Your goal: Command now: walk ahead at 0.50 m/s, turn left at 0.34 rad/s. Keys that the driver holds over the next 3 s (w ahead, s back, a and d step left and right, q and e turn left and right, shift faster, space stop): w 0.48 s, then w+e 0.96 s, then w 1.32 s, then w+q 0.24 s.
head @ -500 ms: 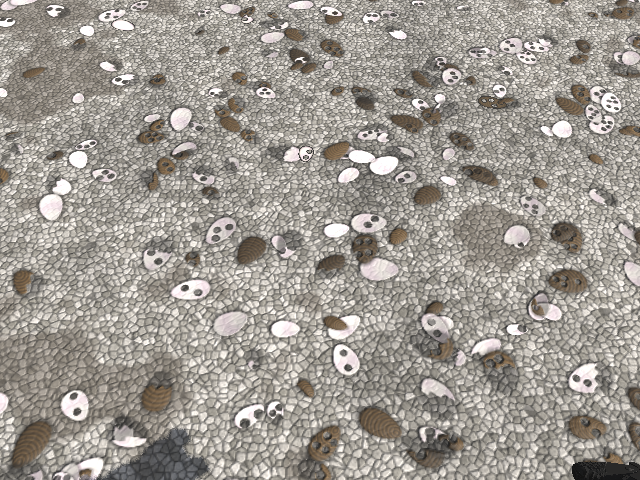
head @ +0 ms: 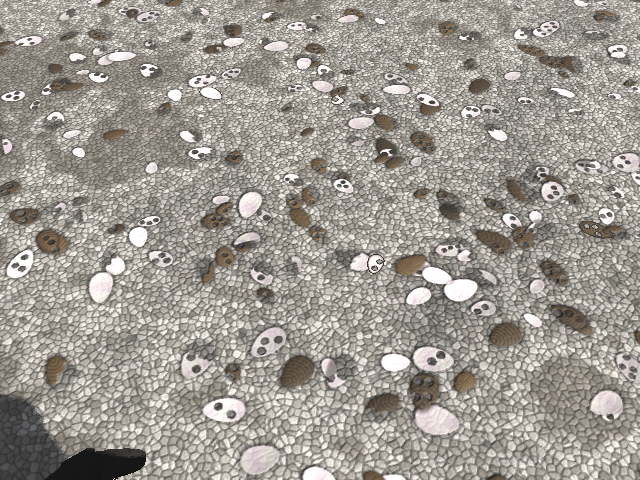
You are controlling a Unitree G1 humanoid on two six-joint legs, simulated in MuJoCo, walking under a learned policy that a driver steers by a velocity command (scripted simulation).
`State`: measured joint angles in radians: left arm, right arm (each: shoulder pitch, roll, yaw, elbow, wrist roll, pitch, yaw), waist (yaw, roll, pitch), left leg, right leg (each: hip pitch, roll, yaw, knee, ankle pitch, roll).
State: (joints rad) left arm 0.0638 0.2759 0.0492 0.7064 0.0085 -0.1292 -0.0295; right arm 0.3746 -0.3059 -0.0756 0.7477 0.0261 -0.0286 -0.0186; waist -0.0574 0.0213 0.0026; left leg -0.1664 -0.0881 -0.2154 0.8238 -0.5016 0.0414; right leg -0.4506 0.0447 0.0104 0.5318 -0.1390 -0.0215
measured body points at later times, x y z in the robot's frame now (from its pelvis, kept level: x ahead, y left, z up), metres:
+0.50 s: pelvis +0.26 +0.04 +0.00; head +0.29 +0.06 +0.45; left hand +0.23 +0.33 -0.13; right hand +0.52 -0.17 -0.06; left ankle +0.35 +0.15 -0.72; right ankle +0.11 -0.11 -0.69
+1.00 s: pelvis +0.53 +0.02 -0.01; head +0.57 +0.01 +0.44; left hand +0.78 +0.22 -0.09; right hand +0.50 -0.27 -0.14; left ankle +0.36 +0.15 -0.72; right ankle +0.64 -0.08 -0.73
